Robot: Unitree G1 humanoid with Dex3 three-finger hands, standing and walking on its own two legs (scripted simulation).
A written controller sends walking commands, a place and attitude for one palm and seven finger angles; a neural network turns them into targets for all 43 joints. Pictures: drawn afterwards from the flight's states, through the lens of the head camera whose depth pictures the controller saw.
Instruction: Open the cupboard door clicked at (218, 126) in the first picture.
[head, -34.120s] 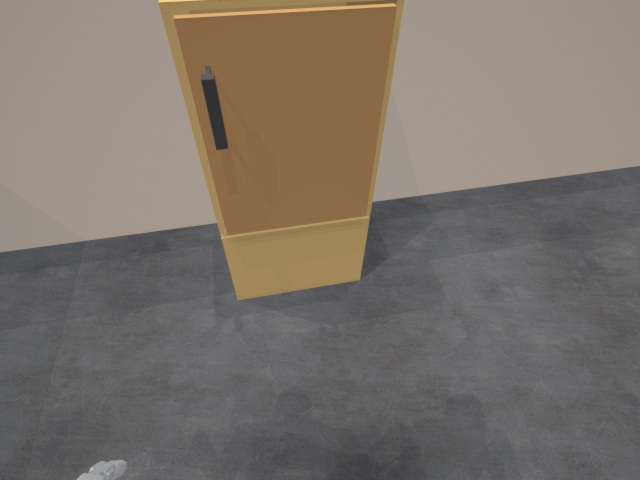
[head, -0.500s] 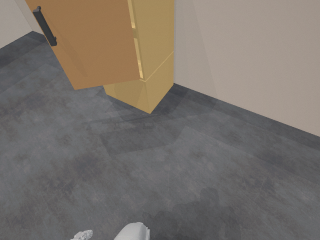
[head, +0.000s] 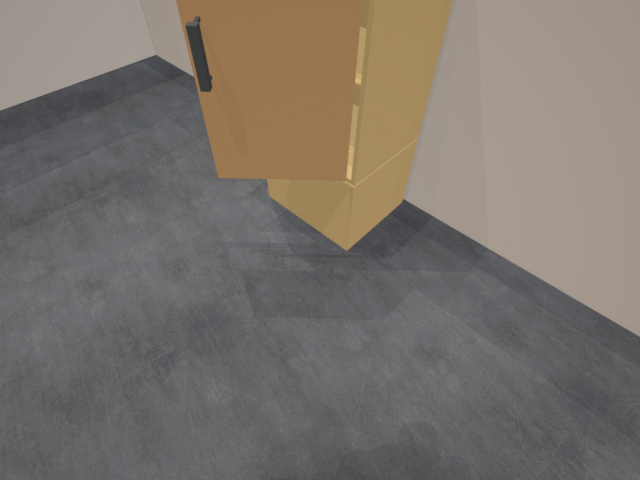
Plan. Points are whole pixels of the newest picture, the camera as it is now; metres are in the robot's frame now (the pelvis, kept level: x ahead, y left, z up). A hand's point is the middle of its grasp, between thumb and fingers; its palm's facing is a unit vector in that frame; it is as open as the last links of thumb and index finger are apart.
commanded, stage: take the last steps up to it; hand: left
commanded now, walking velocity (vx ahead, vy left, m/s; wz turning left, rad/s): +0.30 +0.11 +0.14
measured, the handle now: (201, 54) +1.01 +0.38 +0.03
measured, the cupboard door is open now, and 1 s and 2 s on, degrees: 42 42 42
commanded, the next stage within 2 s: come to a stop and stand still in 1.20 s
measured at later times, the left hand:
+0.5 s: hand out of the picture +0.04 +0.20 -0.19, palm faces +0.20 -0.97 -0.13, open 7.4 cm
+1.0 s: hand (200, 323) +0.38 +0.25 -0.16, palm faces +0.04 -0.98 -0.21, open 7.3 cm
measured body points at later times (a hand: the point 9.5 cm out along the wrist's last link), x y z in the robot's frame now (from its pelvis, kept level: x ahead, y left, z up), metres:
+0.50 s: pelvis +0.13 +0.06 -0.02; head +0.16 +0.07 +0.43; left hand +0.03 +0.25 -0.18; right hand +0.23 -0.18 -0.16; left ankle +0.21 +0.18 -0.75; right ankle +0.04 -0.12 -0.73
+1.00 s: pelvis +0.30 +0.07 +0.00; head +0.32 +0.05 +0.44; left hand +0.38 +0.30 -0.14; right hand +0.26 -0.15 -0.17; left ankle +0.23 +0.18 -0.68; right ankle +0.31 -0.02 -0.74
